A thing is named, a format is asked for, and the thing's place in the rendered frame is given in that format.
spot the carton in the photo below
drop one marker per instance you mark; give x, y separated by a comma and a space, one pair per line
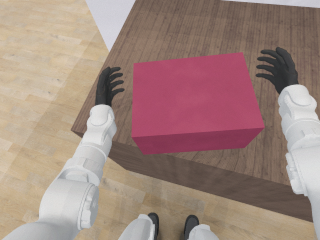
193, 104

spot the pedestal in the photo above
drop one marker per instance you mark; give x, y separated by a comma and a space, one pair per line
157, 30

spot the robot left hand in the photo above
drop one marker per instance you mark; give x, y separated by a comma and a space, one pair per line
104, 94

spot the right robot upper arm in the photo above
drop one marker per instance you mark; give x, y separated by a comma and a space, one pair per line
304, 174

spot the robot right hand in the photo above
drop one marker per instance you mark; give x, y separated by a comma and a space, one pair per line
284, 69

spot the right robot foot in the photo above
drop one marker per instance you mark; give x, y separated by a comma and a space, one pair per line
190, 223

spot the left robot shin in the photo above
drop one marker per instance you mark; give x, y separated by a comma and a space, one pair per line
144, 216

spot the left robot forearm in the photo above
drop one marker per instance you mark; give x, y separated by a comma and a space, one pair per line
88, 161

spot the left robot upper arm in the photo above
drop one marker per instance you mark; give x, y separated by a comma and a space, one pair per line
69, 206

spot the right robot forearm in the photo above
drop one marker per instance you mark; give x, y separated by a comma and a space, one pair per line
300, 124

